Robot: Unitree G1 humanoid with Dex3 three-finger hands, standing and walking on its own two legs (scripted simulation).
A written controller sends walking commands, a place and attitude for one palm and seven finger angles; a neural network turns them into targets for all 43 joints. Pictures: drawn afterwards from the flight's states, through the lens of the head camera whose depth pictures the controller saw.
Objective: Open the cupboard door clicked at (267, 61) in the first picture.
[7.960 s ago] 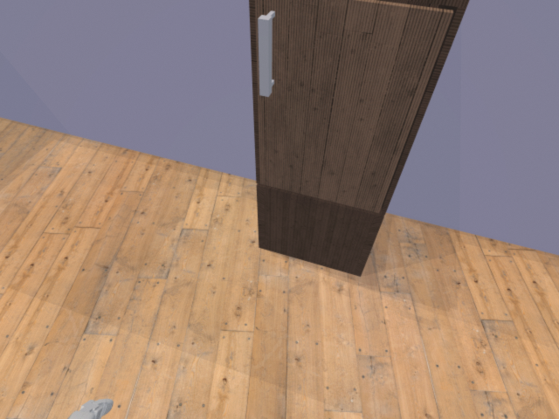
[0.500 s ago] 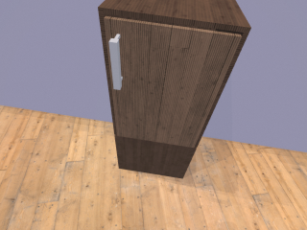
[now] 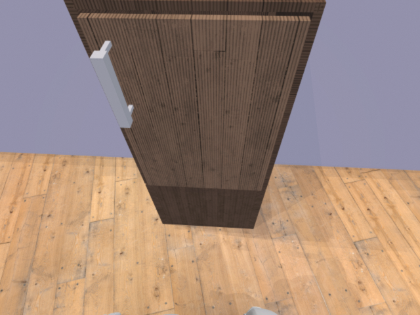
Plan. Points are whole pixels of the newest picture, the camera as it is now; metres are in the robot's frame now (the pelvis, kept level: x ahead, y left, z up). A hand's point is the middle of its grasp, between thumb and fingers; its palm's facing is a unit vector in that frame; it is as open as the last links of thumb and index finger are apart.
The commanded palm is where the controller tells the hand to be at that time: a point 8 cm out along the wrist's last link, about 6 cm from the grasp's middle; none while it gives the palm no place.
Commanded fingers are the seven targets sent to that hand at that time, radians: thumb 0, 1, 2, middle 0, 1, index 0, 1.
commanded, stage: come to a stop and stand still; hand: left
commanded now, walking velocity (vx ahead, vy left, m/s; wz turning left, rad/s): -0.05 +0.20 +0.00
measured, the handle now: (117, 87) +0.53 +0.22 +0.13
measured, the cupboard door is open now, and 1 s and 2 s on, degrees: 0 0 0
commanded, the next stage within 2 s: look again from close up in 0.54 s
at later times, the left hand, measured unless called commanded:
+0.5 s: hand out of the picture -0.05 +0.21 -0.16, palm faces +0.06 -0.98 -0.19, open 7.4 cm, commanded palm none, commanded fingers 0.00 0.90 0.90 -0.20 -0.30 -0.20 -0.30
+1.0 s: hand out of the picture -0.01 +0.17 -0.17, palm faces +0.05 -0.98 -0.21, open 7.4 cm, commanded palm none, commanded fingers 0.00 0.90 0.90 -0.20 -0.30 -0.20 -0.30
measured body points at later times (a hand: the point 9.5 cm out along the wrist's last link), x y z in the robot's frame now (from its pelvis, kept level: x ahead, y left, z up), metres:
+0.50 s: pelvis -0.05 +0.03 +0.01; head -0.05 +0.04 +0.46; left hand -0.05 +0.26 -0.15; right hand -0.03 -0.20 -0.14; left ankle -0.05 +0.14 -0.73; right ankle -0.05 -0.08 -0.69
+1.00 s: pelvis -0.02 +0.00 +0.01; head -0.04 +0.00 +0.46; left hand -0.02 +0.22 -0.15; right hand -0.01 -0.23 -0.15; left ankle -0.04 +0.14 -0.73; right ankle -0.06 -0.08 -0.73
